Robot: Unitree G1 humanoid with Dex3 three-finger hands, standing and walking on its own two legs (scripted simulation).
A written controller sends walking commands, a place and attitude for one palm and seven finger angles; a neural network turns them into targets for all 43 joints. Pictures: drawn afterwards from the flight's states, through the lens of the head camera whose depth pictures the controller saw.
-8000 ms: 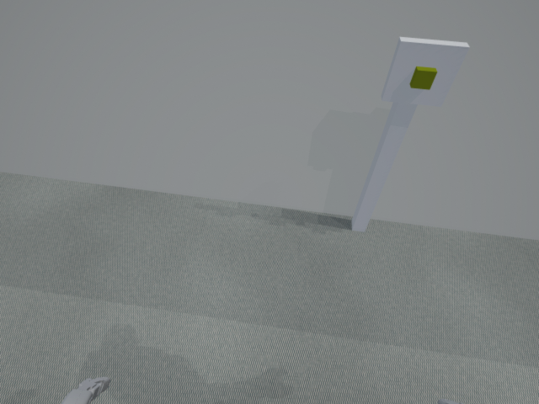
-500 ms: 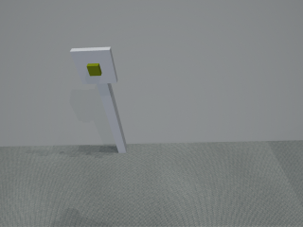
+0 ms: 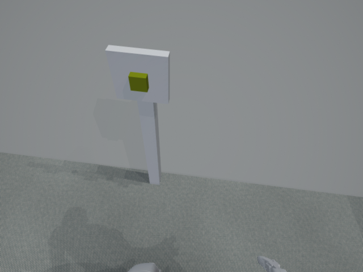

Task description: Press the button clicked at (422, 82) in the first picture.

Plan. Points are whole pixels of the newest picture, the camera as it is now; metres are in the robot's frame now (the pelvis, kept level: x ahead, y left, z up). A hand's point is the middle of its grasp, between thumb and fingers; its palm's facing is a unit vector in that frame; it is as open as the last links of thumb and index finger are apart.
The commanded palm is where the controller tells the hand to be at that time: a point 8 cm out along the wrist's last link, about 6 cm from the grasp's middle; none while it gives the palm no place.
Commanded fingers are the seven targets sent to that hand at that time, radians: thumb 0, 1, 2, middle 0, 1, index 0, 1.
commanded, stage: take the last steps up to it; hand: left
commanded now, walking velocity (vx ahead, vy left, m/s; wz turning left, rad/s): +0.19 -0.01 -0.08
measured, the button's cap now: (139, 81) +0.61 +0.22 +0.04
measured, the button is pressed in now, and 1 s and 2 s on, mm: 0 0 0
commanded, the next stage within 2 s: come to a stop and stand still in 0.12 s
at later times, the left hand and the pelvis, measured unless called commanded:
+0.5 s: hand (133, 234) +0.22 +0.16 -0.15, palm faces -0.06 -0.98 -0.21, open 7.4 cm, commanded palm none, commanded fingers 0.00 0.90 0.90 -0.20 -0.30 -0.20 -0.30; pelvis +0.11 -0.01 +0.01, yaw -1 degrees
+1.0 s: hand out of the picture +0.06 +0.24 -0.16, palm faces +0.05 -0.98 -0.21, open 7.4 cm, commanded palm none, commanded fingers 0.00 0.90 0.90 -0.20 -0.30 -0.20 -0.30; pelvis +0.06 +0.04 +0.02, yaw -1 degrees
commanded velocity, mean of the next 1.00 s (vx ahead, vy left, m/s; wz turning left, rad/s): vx -0.01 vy -0.04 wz -0.01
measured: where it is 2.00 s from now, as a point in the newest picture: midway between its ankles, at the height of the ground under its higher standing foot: outside the picture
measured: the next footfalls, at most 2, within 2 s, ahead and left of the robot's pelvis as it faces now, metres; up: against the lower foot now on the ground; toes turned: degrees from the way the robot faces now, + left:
right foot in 0.40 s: +0.20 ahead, -0.12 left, +0.00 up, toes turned -7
left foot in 0.76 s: +0.09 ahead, +0.13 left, +0.00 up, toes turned +3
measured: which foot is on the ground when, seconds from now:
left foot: down 0.00-0.46, up 0.48-0.74, down 0.76-1.00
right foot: up 0.00-0.38, down 0.40-0.78, up 0.80-1.00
